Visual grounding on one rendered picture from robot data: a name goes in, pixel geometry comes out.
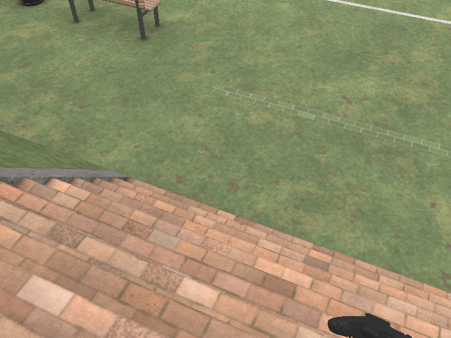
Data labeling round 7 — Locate stairs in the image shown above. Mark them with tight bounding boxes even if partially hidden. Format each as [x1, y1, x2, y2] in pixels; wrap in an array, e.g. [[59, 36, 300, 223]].
[[0, 177, 451, 338]]

